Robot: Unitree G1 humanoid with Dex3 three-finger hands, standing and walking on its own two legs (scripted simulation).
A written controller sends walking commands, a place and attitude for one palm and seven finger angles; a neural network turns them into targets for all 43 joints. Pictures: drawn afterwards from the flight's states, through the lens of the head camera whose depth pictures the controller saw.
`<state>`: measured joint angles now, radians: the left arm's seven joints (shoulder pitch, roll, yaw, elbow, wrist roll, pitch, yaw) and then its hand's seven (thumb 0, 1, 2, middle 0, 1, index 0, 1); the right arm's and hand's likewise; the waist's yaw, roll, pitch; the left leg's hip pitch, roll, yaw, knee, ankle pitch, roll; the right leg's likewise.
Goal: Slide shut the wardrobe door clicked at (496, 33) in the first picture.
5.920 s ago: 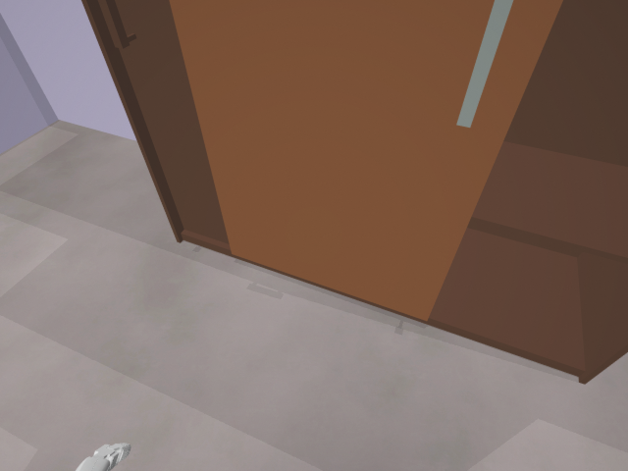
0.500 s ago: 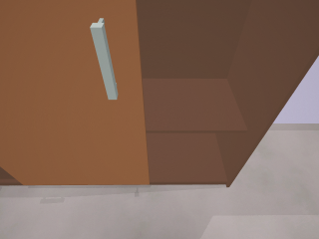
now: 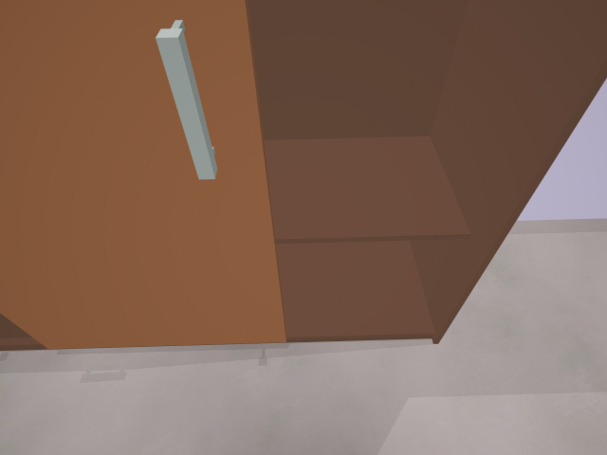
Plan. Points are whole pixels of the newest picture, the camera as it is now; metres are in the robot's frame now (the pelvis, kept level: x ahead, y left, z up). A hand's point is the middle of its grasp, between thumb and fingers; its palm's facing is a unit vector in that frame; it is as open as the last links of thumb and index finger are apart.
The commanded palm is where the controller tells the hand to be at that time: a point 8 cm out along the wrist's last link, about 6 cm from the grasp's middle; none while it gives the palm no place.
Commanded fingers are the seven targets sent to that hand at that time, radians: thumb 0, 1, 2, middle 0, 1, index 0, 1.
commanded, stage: look again from close up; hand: left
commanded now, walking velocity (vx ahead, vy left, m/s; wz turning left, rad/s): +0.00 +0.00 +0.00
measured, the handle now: (194, 106) +0.54 +0.19 +0.19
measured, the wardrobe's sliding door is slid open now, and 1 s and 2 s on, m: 0.51 0.51 0.51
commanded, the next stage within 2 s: raise the hand with hooked fingers in 0.54 s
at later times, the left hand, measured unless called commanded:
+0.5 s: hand out of the picture +0.02 +0.18 -0.17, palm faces -0.01 -0.98 -0.21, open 7.4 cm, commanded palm none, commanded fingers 0.00 0.90 0.90 -0.20 -0.30 -0.20 -0.30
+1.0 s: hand (184, 392) +0.19 +0.16 +0.01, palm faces +0.00 -1.00 +0.00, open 8.2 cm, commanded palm +0.14 +0.24 +0.00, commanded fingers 0.00 0.46 0.71 -0.23 -0.58 -0.23 -0.58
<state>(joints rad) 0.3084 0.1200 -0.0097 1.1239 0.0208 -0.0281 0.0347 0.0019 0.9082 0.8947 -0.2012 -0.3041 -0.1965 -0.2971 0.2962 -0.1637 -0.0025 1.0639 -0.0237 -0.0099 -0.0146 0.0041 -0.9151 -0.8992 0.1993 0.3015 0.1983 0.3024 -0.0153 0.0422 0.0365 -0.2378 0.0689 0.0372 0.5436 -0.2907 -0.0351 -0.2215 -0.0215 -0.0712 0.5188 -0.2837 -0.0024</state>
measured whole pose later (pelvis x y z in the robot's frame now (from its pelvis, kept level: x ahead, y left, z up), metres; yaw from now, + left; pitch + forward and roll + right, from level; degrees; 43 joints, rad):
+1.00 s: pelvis -0.01 -0.01 -0.03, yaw +0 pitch +6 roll +1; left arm 0.42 0.15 0.13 0.05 -0.22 -0.41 -0.27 0.00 0.69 0.80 -0.22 -0.45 -0.21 -0.44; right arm 0.15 -0.24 -0.07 0.57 0.02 -0.27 -0.02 0.01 -0.91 -0.90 0.20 0.30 0.20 0.30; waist 0.00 -0.03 -0.09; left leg -0.50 0.06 0.04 0.81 -0.40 -0.04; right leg -0.52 -0.05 -0.06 0.85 -0.43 -0.01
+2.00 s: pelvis -0.01 +0.01 +0.00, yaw +2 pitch -2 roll -1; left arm 0.00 0.41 0.42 0.00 -0.34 0.13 -0.37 -0.01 -0.44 0.32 -0.30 -1.17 -0.29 -1.16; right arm 0.20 -0.24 0.10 0.61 0.07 -0.32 -0.10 0.01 -0.90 -0.90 0.20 0.30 0.20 0.30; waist 0.07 0.06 -0.03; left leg -0.24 0.04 0.01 0.56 -0.28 -0.01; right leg -0.20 -0.05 -0.10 0.52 -0.28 0.02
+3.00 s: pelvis +0.00 +0.00 +0.00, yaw +2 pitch -3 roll +0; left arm -0.20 0.45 0.48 0.11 -0.32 0.21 -0.39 -0.01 -0.50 0.30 -0.30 -1.21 -0.30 -1.20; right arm 0.21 -0.27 0.08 0.64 0.09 -0.27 -0.11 0.01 -0.90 -0.90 0.20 0.30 0.20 0.30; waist 0.06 0.07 -0.03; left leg -0.18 0.05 0.00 0.49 -0.25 -0.03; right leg -0.15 -0.03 -0.10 0.47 -0.27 0.00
